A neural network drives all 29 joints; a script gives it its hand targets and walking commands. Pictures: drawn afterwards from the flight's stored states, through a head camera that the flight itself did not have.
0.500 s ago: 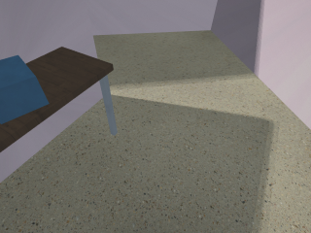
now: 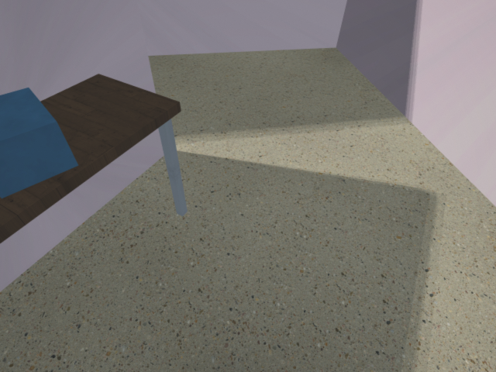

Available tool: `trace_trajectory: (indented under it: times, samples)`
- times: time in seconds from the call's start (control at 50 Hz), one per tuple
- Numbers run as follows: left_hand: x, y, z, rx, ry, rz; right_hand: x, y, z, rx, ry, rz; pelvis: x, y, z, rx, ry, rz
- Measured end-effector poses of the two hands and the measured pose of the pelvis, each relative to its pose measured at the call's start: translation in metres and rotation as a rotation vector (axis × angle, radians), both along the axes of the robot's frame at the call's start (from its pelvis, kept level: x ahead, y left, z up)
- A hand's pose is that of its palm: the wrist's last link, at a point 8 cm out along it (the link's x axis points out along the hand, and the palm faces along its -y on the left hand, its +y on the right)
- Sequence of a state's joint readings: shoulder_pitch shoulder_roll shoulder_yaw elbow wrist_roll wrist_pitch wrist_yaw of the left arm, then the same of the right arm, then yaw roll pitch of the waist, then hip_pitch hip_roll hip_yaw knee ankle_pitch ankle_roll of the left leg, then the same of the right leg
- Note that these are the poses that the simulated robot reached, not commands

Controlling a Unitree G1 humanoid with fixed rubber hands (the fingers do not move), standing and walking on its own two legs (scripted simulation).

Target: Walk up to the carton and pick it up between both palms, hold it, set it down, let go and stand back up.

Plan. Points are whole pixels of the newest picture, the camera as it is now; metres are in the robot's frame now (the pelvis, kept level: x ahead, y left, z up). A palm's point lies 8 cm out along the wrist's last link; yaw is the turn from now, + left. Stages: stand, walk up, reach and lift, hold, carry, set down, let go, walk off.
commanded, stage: stand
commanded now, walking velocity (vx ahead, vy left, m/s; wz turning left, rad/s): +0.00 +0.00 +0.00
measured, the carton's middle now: (16, 139) +0.71 +0.66 -0.05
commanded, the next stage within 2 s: walk up in 0.10 s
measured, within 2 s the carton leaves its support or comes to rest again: neither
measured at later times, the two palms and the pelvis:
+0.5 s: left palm out of the picture +0.07 +0.35 -0.08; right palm out of the picture +0.12 -0.29 -0.09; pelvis +0.02 +0.03 +0.01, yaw +5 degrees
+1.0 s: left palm out of the picture +0.13 +0.43 -0.11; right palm (360, 313) +0.27 -0.21 -0.09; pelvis +0.15 +0.08 +0.00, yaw +28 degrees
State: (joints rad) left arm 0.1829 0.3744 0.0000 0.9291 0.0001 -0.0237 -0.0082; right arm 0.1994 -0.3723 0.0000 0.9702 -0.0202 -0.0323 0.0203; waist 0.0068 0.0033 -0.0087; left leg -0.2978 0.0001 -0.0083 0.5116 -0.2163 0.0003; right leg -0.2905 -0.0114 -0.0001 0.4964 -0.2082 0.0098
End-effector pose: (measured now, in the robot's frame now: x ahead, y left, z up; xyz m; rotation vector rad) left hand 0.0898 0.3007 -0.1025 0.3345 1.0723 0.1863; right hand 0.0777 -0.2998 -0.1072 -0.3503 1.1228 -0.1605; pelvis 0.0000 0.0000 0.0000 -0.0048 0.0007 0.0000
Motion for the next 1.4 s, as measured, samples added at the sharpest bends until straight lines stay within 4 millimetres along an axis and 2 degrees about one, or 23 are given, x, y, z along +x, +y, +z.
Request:
trace_trajectory:
  times: [0.3,0.36,0.42,0.5,0.58,0.66,0.72,0.78,0.86,0.92,1.04,1.14,1.18,1.24,1.32,1.4]
  samples:
    - [0.0,0.0,0.0,-0.001,0.002,0.001,0.0,0.0,0.0,0.003,0.006,0.001,0.001,0.0,0.0,0.0,0.001,0.002]
    - [-0.005,0.005,0.004,-0.005,-0.009,0.017,0.005,0.0,0.003,0.025,0.048,0.03,0.004,0.001,0.003,-0.003,-0.002,0.026]
    - [-0.016,0.021,0.009,0.013,-0.001,0.05,0.019,0.003,0.009,0.023,0.061,0.07,0.009,0.008,0.007,0.021,-0.009,0.058]
    - [-0.024,0.053,0.018,0.046,0.007,0.086,0.043,0.013,0.014,0.014,0.059,0.112,0.021,0.029,0.008,0.035,-0.027,0.089]
    - [-0.016,0.094,0.014,0.052,-0.005,0.12,0.066,0.039,0.015,-0.012,0.064,0.147,0.034,0.057,0.002,0.015,-0.024,0.131]
    - [0.002,0.137,-0.009,0.058,-0.021,0.146,0.076,0.067,-0.002,-0.061,0.058,0.167,0.048,0.086,-0.022,-0.003,-0.054,0.19]
    - [0.015,0.142,-0.007,0.027,-0.035,0.179,0.075,0.09,0.002,-0.043,0.112,0.177,0.062,0.092,-0.012,-0.021,-0.041,0.263]
    - [0.02,0.145,-0.004,0.007,-0.029,0.22,0.088,0.101,0.01,-0.049,0.146,0.21,0.078,0.096,-0.004,-0.033,-0.022,0.314]
    - [0.022,0.146,-0.004,-0.002,-0.017,0.284,0.117,0.102,0.017,-0.084,0.16,0.263,0.102,0.097,0.0,-0.039,-0.019,0.381]
    - [0.028,0.141,-0.004,-0.005,-0.015,0.328,0.147,0.099,0.019,-0.107,0.161,0.303,0.121,0.092,0.001,-0.039,-0.024,0.426]
    - [0.053,0.122,-0.002,0.003,-0.032,0.416,0.221,0.085,0.014,-0.128,0.159,0.401,0.167,0.071,-0.003,-0.025,-0.013,0.523]
    - [0.077,0.095,0.0,0.051,-0.048,0.478,0.295,0.061,-0.007,-0.136,0.171,0.491,0.215,0.042,-0.016,0.019,0.013,0.585]
    - [0.075,0.08,-0.001,0.073,-0.057,0.521,0.328,0.056,-0.018,-0.145,0.158,0.536,0.233,0.033,-0.023,0.033,-0.01,0.595]
    - [0.064,0.049,0.009,0.054,-0.007,0.58,0.37,0.063,-0.014,-0.117,0.118,0.574,0.256,0.028,-0.011,0.057,-0.03,0.603]
    - [0.057,0.019,0.022,0.034,0.059,0.637,0.404,0.067,-0.007,-0.075,0.133,0.614,0.283,0.024,0.004,0.081,-0.029,0.611]
    - [0.06,0.005,0.026,0.021,0.109,0.663,0.429,0.069,-0.005,-0.062,0.16,0.617,0.309,0.026,0.009,0.085,-0.035,0.614]
